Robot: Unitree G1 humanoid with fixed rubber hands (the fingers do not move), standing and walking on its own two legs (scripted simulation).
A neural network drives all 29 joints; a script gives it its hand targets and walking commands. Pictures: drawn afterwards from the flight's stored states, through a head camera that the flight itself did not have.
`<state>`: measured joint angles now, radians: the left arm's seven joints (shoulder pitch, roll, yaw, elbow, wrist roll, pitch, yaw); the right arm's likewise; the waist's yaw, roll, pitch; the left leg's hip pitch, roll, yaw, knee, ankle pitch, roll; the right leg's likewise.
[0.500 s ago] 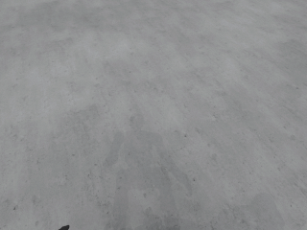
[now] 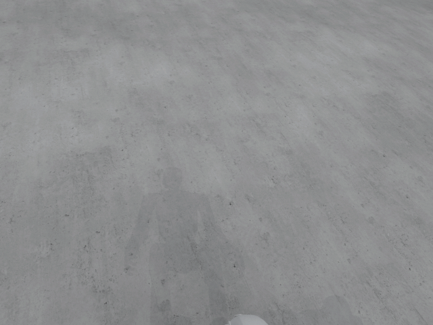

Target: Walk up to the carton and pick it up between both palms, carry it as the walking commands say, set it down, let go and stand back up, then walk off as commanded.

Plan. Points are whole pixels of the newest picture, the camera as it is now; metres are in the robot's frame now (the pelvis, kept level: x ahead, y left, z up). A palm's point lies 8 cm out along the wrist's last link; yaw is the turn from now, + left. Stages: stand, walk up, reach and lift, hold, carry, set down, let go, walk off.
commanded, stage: walk off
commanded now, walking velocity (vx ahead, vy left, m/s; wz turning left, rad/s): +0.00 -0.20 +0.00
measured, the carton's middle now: out of the picture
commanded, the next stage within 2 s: stand in 0.64 s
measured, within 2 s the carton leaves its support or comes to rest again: neither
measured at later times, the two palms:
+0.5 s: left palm out of the picture +0.05 +0.10 -0.13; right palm out of the picture +0.04 -0.42 -0.14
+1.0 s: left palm out of the picture +0.03 +0.00 -0.14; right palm out of the picture +0.00 -0.51 -0.15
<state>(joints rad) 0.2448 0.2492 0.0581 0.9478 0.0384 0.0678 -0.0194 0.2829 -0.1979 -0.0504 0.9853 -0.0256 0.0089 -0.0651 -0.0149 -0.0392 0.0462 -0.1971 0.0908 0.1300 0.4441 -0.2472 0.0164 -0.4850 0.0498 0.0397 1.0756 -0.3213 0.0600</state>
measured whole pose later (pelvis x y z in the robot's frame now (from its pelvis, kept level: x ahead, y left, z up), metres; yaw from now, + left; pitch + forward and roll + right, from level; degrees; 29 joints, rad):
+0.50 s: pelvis -0.01 -0.15 -0.01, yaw +1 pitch +1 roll +0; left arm 0.22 0.21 0.01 0.90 0.04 0.04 0.02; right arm 0.22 -0.25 -0.07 0.96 -0.02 0.06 -0.06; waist 0.01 0.03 0.04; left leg -0.42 0.03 0.11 0.96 -0.48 0.01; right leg -0.25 0.02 -0.12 0.44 -0.22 -0.07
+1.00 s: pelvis -0.02 -0.26 -0.01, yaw +0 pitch +0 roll -1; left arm 0.23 0.21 0.04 1.00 0.02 0.01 0.02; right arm 0.25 -0.23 -0.05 1.01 -0.02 0.02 -0.02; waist -0.04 0.04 0.05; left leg -0.23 0.12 0.07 0.56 -0.39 -0.04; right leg -0.22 -0.03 -0.05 0.46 -0.24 0.02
